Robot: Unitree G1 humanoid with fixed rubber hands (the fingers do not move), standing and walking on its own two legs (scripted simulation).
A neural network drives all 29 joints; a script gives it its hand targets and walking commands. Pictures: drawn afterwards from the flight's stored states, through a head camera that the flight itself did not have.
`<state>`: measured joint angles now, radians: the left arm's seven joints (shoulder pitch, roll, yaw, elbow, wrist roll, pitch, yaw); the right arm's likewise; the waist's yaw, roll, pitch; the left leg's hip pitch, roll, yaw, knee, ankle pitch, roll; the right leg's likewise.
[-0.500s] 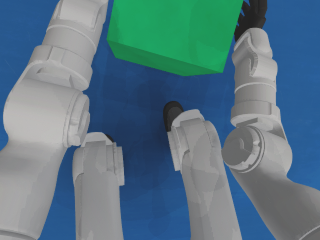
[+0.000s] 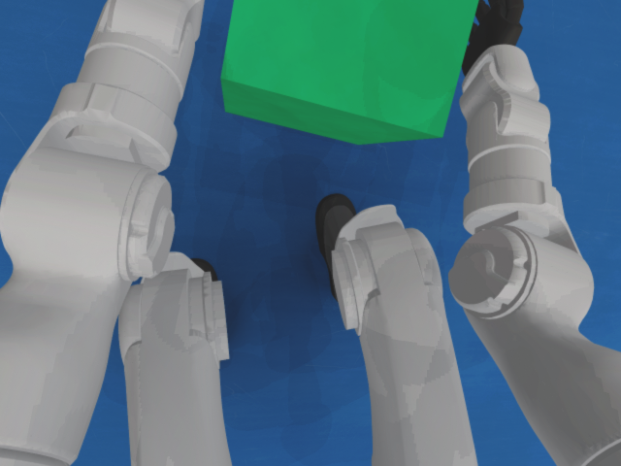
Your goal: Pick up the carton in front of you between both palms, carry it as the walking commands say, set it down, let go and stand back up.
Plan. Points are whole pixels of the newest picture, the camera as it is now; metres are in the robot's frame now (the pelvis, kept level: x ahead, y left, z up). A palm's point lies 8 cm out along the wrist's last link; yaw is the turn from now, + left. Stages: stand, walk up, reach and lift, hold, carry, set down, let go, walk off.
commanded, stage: set down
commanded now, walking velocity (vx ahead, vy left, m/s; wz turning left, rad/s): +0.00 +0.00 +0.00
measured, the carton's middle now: (329, 35) +0.50 -0.13 -0.26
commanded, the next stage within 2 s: let go in 1.60 s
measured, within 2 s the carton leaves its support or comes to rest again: rests again in 0.32 s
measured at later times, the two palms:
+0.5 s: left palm out of the picture +0.58 +0.05 -0.21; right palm (495, 66) +0.44 -0.30 -0.19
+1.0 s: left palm out of the picture +0.61 +0.03 -0.06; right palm (613, 43) +0.44 -0.31 -0.06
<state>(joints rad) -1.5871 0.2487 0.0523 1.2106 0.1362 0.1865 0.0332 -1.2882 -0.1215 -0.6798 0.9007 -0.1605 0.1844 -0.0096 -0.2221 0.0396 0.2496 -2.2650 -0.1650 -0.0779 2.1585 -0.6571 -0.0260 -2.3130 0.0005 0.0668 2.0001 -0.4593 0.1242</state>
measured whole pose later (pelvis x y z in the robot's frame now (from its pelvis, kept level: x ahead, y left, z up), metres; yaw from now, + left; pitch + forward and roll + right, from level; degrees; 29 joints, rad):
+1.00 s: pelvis -0.01 -0.02 +0.06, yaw -2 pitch +43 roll -1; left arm -1.56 0.47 -0.04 1.15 -0.06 0.23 0.00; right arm -1.17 -0.13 -0.38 0.75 0.15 0.17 -0.18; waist -0.25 0.05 0.16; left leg -2.08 -0.03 -0.05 1.96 -0.63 -0.03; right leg -2.18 0.02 0.03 1.81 -0.38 0.05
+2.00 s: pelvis +0.06 -0.03 +0.30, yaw +2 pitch +34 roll +1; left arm -0.63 0.10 0.23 0.63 0.17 0.18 0.13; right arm -0.41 -0.11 -0.24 0.47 -0.06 0.15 0.11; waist -0.18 0.01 -0.07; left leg -1.17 -0.06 -0.09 0.94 -0.37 -0.04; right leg -1.25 -0.02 0.02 0.89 -0.23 0.01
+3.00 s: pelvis +0.13 -0.01 +0.38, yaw -2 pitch -3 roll -1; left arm 0.23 0.21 0.01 0.48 -0.02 0.07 -0.02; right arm 0.22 -0.23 -0.04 0.40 -0.02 0.18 0.02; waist -0.01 0.03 0.04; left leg -0.08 -0.01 -0.05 0.47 -0.35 0.00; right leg -0.19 0.01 0.06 0.46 -0.23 0.02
